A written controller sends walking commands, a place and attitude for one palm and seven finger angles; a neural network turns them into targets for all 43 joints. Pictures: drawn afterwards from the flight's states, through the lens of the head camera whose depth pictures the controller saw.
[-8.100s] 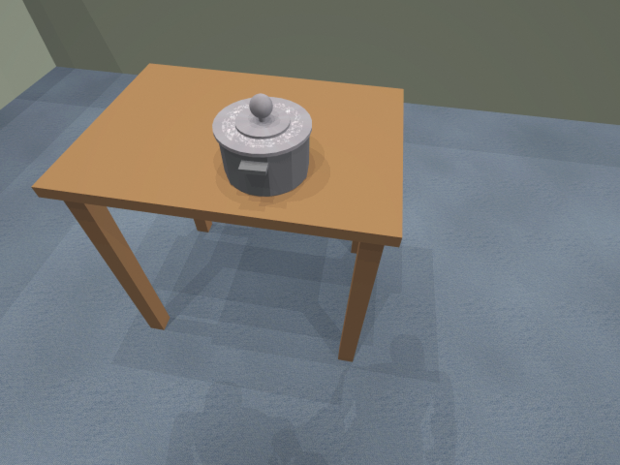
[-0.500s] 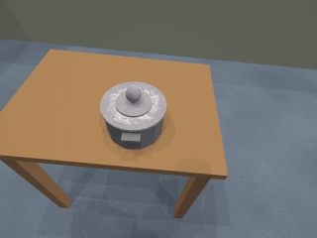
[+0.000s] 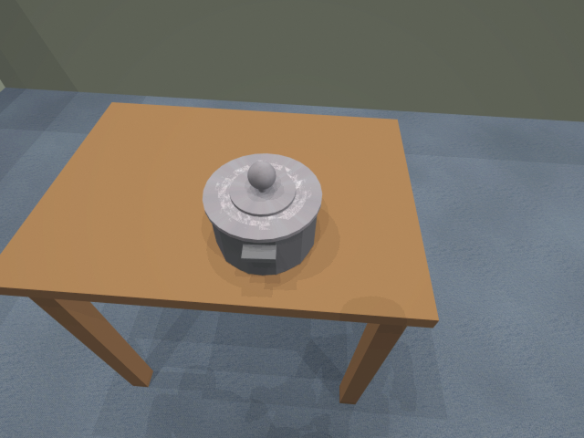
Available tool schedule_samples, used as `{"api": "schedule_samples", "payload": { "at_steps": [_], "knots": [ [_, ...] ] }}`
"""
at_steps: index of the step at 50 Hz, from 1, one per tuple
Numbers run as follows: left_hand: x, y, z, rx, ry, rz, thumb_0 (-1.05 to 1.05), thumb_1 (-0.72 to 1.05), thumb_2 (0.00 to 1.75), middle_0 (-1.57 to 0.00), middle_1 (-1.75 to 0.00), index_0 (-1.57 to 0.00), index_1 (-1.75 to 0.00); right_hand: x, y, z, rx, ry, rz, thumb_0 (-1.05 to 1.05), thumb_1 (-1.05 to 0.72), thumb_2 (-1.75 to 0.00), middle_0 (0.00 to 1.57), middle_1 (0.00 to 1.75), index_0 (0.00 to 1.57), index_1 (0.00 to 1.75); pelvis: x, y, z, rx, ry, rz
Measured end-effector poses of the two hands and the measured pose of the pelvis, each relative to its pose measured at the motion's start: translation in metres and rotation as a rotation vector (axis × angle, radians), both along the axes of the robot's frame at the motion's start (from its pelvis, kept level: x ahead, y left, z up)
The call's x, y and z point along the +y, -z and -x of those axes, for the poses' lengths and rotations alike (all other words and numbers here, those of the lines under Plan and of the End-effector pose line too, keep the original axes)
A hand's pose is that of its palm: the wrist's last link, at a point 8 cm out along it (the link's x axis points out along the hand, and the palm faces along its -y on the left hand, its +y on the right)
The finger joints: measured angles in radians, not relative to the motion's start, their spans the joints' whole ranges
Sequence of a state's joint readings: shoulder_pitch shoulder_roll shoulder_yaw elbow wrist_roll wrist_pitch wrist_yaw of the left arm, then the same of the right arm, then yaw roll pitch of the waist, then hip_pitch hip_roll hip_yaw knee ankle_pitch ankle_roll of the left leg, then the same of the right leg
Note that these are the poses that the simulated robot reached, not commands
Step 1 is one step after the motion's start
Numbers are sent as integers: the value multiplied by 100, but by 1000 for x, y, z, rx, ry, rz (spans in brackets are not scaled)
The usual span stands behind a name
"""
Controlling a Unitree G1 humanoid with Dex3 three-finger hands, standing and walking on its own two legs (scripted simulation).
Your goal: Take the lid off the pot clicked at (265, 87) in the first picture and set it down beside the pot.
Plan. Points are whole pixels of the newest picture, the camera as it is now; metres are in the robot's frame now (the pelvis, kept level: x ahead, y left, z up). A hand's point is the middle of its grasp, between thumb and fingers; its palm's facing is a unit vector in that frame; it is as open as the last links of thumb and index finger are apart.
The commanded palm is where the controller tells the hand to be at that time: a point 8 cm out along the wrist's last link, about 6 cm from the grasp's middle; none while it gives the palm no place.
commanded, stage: come to a stop and stand still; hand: left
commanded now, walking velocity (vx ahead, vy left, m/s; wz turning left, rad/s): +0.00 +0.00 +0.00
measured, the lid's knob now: (261, 175) +0.48 +0.08 +0.09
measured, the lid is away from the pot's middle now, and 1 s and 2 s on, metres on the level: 0.00 0.00 0.00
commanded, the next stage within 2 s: look again from close up in 0.46 s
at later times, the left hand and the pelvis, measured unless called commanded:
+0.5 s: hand out of the picture -0.03 +0.20 -0.17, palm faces +0.02 -0.98 -0.21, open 7.4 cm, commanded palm none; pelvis -0.02 +0.02 +0.01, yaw +0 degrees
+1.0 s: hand out of the picture +0.00 +0.17 -0.17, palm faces +0.03 -0.98 -0.17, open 7.4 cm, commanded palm none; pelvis +0.00 +0.01 +0.01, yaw +0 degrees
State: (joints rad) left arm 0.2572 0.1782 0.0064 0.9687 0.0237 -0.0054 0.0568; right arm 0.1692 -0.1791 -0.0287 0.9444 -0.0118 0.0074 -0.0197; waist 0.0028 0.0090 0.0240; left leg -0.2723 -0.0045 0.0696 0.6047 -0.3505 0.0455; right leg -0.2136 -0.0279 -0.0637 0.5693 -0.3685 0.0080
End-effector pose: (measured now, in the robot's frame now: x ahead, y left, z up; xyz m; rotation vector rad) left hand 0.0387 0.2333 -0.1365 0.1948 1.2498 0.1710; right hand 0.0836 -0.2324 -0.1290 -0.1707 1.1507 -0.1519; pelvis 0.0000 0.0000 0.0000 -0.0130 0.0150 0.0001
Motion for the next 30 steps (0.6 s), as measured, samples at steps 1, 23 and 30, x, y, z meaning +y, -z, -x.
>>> {"api": "schedule_samples", "payload": {
  "at_steps": [1, 23, 30],
  "knots": [
    [5, -1, -2, -15, 0, -6, 0, 91, 89, -20, -30, -20, -30, 4, 0, 0, -13, -8, -2, 1, -91, -90, 20, 30, 20, 30, 3, 1, 2, -5, 0, 0],
    [21, -2, 67, 133, -23, 25, 0, 91, 90, -20, -30, -20, -30, 21, 0, 80, 166, -11, 3, 1, -91, -90, 20, 30, 20, 30, 22, -7, 18, -3, -3, -7],
    [7, 2, 74, 163, -37, 51, 0, 91, 90, -20, -30, -20, -30, 23, 1, 85, 197, 0, -2, 1, -91, -90, 20, 30, 20, 30, 18, -7, 13, -12, -8, -7]
  ]
}}
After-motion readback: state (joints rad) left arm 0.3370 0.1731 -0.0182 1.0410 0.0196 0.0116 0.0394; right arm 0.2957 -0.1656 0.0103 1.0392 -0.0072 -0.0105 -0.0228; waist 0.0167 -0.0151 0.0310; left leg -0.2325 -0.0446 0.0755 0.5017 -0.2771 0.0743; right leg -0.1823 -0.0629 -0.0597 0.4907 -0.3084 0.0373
